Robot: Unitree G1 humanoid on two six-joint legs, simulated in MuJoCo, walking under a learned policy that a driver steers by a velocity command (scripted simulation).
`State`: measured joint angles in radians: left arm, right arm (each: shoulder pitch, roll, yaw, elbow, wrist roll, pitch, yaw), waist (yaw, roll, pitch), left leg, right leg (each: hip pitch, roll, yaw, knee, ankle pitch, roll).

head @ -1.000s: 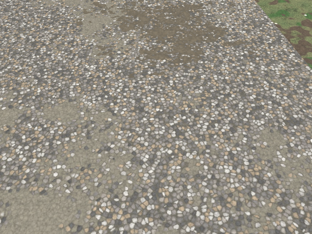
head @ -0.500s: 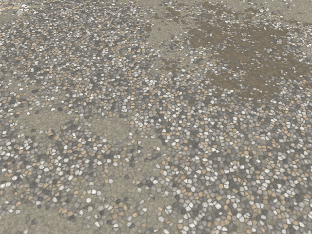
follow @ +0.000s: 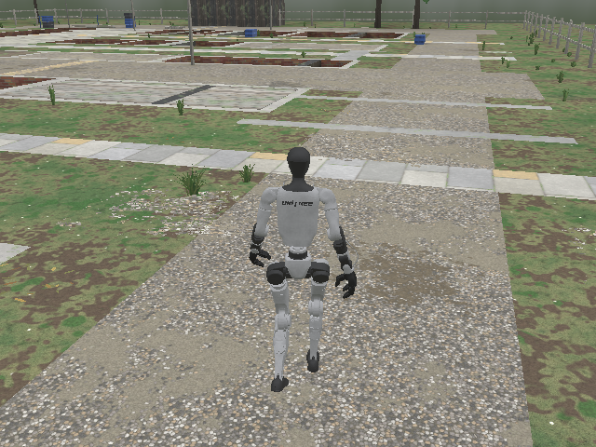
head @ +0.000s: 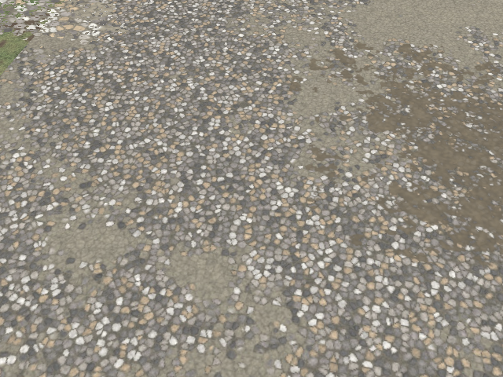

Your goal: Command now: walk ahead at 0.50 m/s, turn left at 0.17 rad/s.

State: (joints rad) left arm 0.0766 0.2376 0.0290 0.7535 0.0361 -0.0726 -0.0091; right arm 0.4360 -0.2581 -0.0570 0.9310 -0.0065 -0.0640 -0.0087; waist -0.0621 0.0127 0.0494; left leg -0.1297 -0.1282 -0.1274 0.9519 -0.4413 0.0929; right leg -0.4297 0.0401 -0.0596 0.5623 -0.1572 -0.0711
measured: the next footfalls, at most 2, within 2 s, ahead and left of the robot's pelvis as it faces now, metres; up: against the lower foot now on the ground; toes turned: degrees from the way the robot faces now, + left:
left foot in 0.46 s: +0.39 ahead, +0.11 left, +0.00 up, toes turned +4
right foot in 1.00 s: +0.34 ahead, -0.08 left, +0.00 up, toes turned -22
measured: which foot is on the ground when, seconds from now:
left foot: up 0.00-0.44, down 0.46-1.00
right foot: down 0.00-0.48, up 0.50-0.98, down 1.00-1.00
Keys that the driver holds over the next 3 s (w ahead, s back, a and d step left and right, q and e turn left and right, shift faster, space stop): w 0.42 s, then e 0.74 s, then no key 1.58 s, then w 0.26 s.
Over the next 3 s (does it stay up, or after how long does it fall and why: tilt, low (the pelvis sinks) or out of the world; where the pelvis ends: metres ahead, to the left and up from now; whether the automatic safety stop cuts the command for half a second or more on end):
stays up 0.38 0.01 0.02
